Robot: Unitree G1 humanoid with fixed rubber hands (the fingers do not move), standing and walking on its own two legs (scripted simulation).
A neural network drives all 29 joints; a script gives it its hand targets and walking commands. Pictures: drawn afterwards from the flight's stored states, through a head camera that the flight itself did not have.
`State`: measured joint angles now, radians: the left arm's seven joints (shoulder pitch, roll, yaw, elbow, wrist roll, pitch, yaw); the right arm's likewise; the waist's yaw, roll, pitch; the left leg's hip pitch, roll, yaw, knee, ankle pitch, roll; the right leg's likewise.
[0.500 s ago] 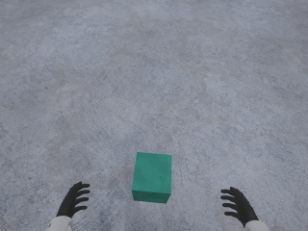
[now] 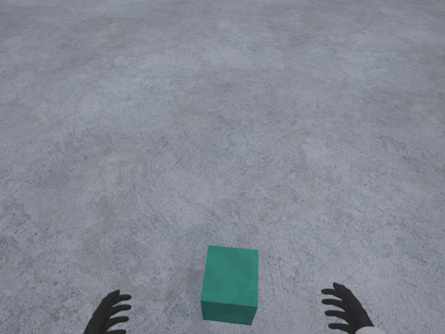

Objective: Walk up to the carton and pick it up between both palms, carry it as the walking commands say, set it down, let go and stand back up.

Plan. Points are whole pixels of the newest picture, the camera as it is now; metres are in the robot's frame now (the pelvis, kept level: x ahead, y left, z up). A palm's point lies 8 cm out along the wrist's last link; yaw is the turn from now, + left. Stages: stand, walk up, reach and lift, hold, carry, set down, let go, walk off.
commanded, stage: stand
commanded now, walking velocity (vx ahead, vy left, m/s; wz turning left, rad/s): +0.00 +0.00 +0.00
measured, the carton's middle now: (230, 285) +0.44 -0.03 -0.65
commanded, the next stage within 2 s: none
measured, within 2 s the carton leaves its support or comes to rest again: neither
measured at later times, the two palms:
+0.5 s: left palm out of the picture +0.12 +0.24 -0.12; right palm out of the picture +0.10 -0.27 -0.12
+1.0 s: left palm out of the picture +0.01 +0.21 -0.14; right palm out of the picture +0.00 -0.25 -0.14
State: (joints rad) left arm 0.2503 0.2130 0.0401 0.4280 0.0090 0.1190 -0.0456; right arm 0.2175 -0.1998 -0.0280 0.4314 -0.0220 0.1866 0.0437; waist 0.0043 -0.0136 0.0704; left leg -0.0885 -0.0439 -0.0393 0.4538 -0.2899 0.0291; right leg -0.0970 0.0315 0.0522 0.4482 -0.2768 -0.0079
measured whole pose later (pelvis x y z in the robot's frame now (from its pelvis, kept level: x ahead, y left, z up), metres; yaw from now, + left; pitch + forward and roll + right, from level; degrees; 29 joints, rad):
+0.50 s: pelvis +0.06 -0.02 -0.01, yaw -1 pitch +4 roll +0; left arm 0.36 0.25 0.01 0.82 0.01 -0.04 0.03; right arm 0.35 -0.24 -0.02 0.84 -0.01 -0.05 -0.04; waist -0.01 0.00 -0.11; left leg -0.17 -0.01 -0.01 0.49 -0.38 0.00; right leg -0.20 0.04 0.04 0.51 -0.37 -0.03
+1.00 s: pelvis +0.04 -0.02 +0.00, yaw -2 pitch +0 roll +0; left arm 0.40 0.20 -0.03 1.06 0.01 -0.01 0.04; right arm 0.39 -0.19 0.02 1.07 -0.01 0.00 -0.05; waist 0.00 0.00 -0.03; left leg -0.11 0.01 0.00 0.47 -0.36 -0.01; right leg -0.14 0.06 0.04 0.48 -0.34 -0.04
